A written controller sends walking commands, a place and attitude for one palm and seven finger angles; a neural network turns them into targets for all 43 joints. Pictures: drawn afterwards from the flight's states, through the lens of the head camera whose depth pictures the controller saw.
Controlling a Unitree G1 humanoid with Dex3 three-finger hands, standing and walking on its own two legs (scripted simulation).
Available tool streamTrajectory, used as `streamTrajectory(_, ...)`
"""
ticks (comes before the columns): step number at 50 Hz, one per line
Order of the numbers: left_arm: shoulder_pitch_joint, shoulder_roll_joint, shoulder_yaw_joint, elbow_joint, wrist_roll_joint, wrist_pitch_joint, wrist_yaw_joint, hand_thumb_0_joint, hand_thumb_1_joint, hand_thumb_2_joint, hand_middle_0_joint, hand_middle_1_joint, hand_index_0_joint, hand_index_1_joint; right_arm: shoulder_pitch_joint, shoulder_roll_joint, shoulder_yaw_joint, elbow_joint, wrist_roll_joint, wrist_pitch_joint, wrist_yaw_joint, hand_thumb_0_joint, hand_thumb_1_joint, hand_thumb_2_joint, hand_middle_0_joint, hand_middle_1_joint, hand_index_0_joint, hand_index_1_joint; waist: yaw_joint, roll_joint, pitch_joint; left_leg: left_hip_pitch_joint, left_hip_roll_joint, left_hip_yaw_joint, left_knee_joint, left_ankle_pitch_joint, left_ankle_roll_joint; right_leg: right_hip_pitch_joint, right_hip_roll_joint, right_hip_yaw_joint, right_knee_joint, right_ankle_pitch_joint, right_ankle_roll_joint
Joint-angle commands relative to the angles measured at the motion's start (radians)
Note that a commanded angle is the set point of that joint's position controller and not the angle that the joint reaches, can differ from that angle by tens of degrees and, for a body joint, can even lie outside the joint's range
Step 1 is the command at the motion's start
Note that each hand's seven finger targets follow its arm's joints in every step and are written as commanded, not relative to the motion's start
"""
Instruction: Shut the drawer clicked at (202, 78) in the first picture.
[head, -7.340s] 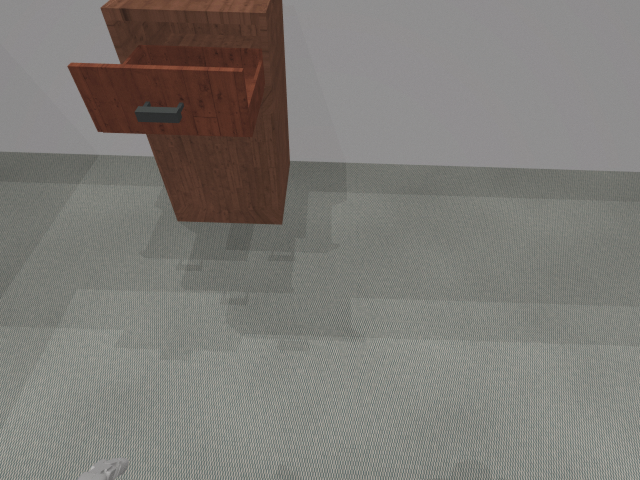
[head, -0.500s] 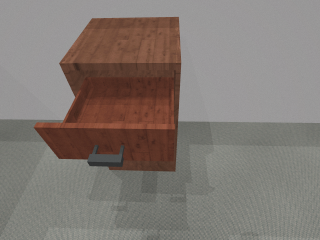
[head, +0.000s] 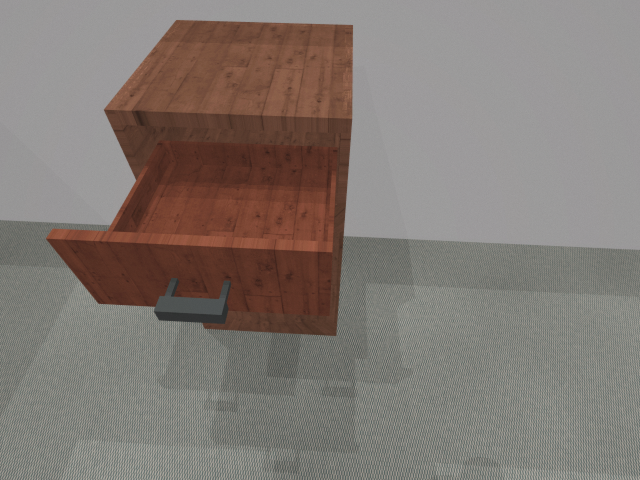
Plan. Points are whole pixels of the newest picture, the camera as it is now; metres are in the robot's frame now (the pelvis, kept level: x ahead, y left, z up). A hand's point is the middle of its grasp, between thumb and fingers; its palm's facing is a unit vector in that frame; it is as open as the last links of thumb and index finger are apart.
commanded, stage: come to a stop and stand still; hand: left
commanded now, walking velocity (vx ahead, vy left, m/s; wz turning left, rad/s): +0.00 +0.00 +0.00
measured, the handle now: (196, 297) +0.38 +0.22 -0.04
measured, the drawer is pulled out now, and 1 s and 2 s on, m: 0.29 0.29 0.29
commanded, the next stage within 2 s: look again from close up in 0.42 s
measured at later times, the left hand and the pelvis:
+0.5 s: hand out of the picture -0.01 +0.15 -0.18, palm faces +0.06 -0.98 -0.19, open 7.4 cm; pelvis +0.02 -0.01 +0.00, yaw +0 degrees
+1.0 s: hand out of the picture +0.03 +0.22 -0.18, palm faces -0.01 -0.98 -0.20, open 7.4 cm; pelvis +0.01 +0.05 -0.01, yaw -1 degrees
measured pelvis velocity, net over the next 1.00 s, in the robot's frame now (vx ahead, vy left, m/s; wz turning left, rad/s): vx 0.01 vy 0.05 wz -0.02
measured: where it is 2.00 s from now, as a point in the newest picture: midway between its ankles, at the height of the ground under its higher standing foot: outside the picture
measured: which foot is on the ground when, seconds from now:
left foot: down 0.00-1.00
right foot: down 0.00-1.00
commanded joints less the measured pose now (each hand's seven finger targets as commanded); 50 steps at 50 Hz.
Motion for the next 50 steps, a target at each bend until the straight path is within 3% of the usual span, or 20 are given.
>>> streamTrajectory(1,0.085,0.091,0.013,-0.016,-0.003,-0.015,0.015,0.0,0.9,0.9,-0.2,-0.3,-0.2,-0.3,0.059,-0.074,-0.008,-0.025,0.002,-0.02,-0.01,0.0,-0.9,-0.9,0.2,0.3,0.2,0.3,0.004,-0.003,0.035,0.079,0.069,-0.083,-0.023,0.145,0.033,-0.118,-0.14,0.118,-0.107,0.217,0.017)
streamTrajectory(13,0.105,0.099,0.014,-0.02,0.002,-0.015,0.02,0.0,0.9,0.9,-0.2,-0.3,-0.2,-0.3,0.02,-0.081,-0.007,-0.035,0.003,-0.017,-0.012,0.0,-0.9,-0.9,0.2,0.3,0.2,0.3,0.01,-0.038,0.066,0.088,0.068,-0.071,-0.01,0.168,0.032,-0.106,-0.145,0.106,-0.102,0.339,0.037)
streamTrajectory(25,0.094,0.123,0.02,-0.027,0.0,-0.012,0.021,0.0,0.9,0.9,-0.2,-0.3,-0.2,-0.3,-0.001,-0.096,-0.004,-0.042,0.001,-0.016,-0.014,0.0,-0.9,-0.9,0.2,0.3,0.2,0.3,0.012,-0.013,0.049,0.093,0.064,-0.061,0.001,0.186,0.029,-0.062,-0.153,0.103,-0.093,0.427,0.044)
streamTrajectory(26,0.165,0.151,0.018,-0.02,0.024,-0.057,0.053,0.0,0.9,0.9,-0.2,-0.3,-0.2,-0.3,-0.121,-0.115,0.0,-0.137,0.005,-0.042,0.002,0.0,-0.9,-0.9,0.2,0.3,0.2,0.3,0.056,-0.091,0.079,-0.063,0.037,0.006,0.288,0.066,0.012,-0.093,-0.229,0.214,-0.094,1.022,0.141)
streamTrajectory(27,0.131,0.184,0.025,-0.068,0.022,-0.064,0.046,0.0,0.9,0.9,-0.2,-0.3,-0.2,-0.3,-0.06,-0.078,-0.004,-0.174,0.001,-0.027,0.009,0.0,-0.9,-0.9,0.2,0.3,0.2,0.3,-0.004,-0.1,0.036,-0.133,0.001,-0.066,0.334,-0.175,0.042,-0.026,-0.268,0.186,-0.023,1.081,0.111)
streamTrajectory(28,0.102,0.201,0.03,-0.093,0.023,-0.06,0.038,0.0,0.9,0.9,-0.2,-0.3,-0.2,-0.3,-0.066,-0.087,-0.01,-0.177,-0.008,-0.019,0.011,0.0,-0.9,-0.9,0.2,0.3,0.2,0.3,0.007,-0.04,0.018,-0.143,-0.003,-0.028,0.321,-0.18,0.052,0.017,-0.277,0.169,0.003,1.133,0.077)
streamTrajectory(29,0.102,0.184,0.021,-0.095,0.021,-0.059,0.035,0.0,0.9,0.9,-0.2,-0.3,-0.2,-0.3,-0.043,-0.08,-0.006,-0.179,-0.003,-0.022,0.012,0.0,-0.9,-0.9,0.2,0.3,0.2,0.3,-0.006,-0.075,-0.017,-0.127,0.006,-0.025,0.309,-0.192,0.052,0.008,-0.254,0.137,0.023,1.024,0.015)
streamTrajectory(30,0.095,0.174,0.018,-0.11,0.02,-0.062,0.031,0.0,0.9,0.9,-0.2,-0.3,-0.2,-0.3,-0.031,-0.076,-0.006,-0.184,-0.001,-0.027,0.013,0.0,-0.9,-0.9,0.2,0.3,0.2,0.3,-0.008,-0.097,-0.052,-0.125,-0.013,-0.017,0.288,-0.187,0.045,0.038,-0.235,0.13,0.043,1.013,-0.026)
streamTrajectory(31,0.086,0.174,0.017,-0.124,0.018,-0.061,0.029,0.0,0.9,0.9,-0.2,-0.3,-0.2,-0.3,-0.026,-0.08,-0.007,-0.189,0.001,-0.031,0.013,0.0,-0.9,-0.9,0.2,0.3,0.2,0.3,-0.011,-0.114,-0.081,-0.099,-0.02,-0.015,0.245,-0.169,0.046,0.052,-0.224,0.124,0.064,0.997,-0.043)
streamTrajectory(32,0.07,0.175,0.016,-0.134,0.015,-0.058,0.03,0.0,0.9,0.9,-0.2,-0.3,-0.2,-0.3,-0.004,-0.088,-0.008,-0.188,0.002,-0.034,0.01,0.0,-0.9,-0.9,0.2,0.3,0.2,0.3,-0.022,-0.121,-0.1,-0.053,-0.023,-0.016,0.181,-0.117,0.049,0.043,-0.207,0.117,0.092,0.951,-0.043)
streamTrajectory(33,0.06,0.177,0.013,-0.148,0.012,-0.051,0.029,0.0,0.9,0.9,-0.2,-0.3,-0.2,-0.3,0.024,-0.095,-0.008,-0.175,-0.002,-0.038,0.011,0.0,-0.9,-0.9,0.2,0.3,0.2,0.3,-0.027,-0.087,-0.107,-0.001,-0.03,-0.001,0.13,-0.016,0.048,0.023,-0.181,0.105,0.134,0.885,-0.031)
streamTrajectory(35,0.069,0.147,0.009,-0.157,0.004,-0.035,0.028,0.0,0.9,0.9,-0.2,-0.3,-0.2,-0.3,0.025,-0.139,-0.012,-0.175,-0.004,-0.04,0.003,0.0,-0.9,-0.9,0.2,0.3,0.2,0.3,-0.012,-0.019,-0.077,0.054,0.054,-0.091,0.135,0.219,0.086,-0.088,-0.13,0.096,0.115,0.517,0.001)
streamTrajectory(36,0.08,0.136,0.01,-0.158,0.007,-0.026,0.029,0.0,0.9,0.9,-0.2,-0.3,-0.2,-0.3,0.003,-0.145,-0.01,-0.181,-0.004,-0.037,0.0,0.0,-0.9,-0.9,0.2,0.3,0.2,0.3,0.007,-0.003,-0.026,0.023,0.08,-0.109,0.13,0.22,0.095,-0.119,-0.115,0.1,0.063,0.341,0.006)
streamTrajectory(38,0.073,0.151,0.007,-0.15,0.009,-0.014,0.025,0.0,0.9,0.9,-0.2,-0.3,-0.2,-0.3,-0.025,-0.139,0.001,-0.179,-0.005,-0.036,0.0,0.0,-0.9,-0.9,0.2,0.3,0.2,0.3,0.018,0.115,0.054,-0.028,0.073,-0.141,0.088,0.215,0.099,-0.121,-0.102,0.103,0.041,0.198,0.006)
streamTrajectory(40,0.07,0.154,0.005,-0.147,0.009,-0.01,0.021,0.0,0.9,0.9,-0.2,-0.3,-0.2,-0.3,-0.034,-0.145,0.003,-0.187,-0.004,-0.033,0.004,0.0,-0.9,-0.9,0.2,0.3,0.2,0.3,0.018,0.047,0.103,-0.075,0.064,-0.154,0.053,0.094,0.098,-0.135,-0.093,0.102,0.014,0.089,0.004)
streamTrajectory(42,0.05,0.156,0.0,-0.15,0.01,-0.007,0.017,0.0,0.9,0.9,-0.2,-0.3,-0.2,-0.3,-0.034,-0.154,0.002,-0.188,-0.006,-0.032,0.009,0.0,-0.9,-0.9,0.2,0.3,0.2,0.3,0.013,0.015,0.124,-0.083,0.056,-0.159,0.01,-0.02,0.093,-0.158,-0.093,0.106,-0.003,0.014,0.004)
streamTrajectory(45,0.043,0.162,0.001,-0.155,0.009,-0.001,0.012,0.0,0.9,0.9,-0.2,-0.3,-0.2,-0.3,-0.034,-0.171,0.0,-0.187,-0.009,-0.035,0.01,0.0,-0.9,-0.9,0.2,0.3,0.2,0.3,0.019,0.043,0.089,-0.068,0.07,-0.19,-0.042,-0.076,0.103,-0.148,-0.089,0.088,0.014,-0.025,0.012)
streamTrajectory(50,0.039,0.17,0.0,-0.151,0.009,-0.003,0.006,0.0,0.9,0.9,-0.2,-0.3,-0.2,-0.3,-0.04,-0.187,-0.002,-0.185,-0.006,-0.044,0.009,0.0,-0.9,-0.9,0.2,0.3,0.2,0.3,0.025,0.029,0.004,-0.005,0.083,-0.206,-0.064,-0.01,0.111,-0.118,-0.101,0.075,0.022,0.014,0.026)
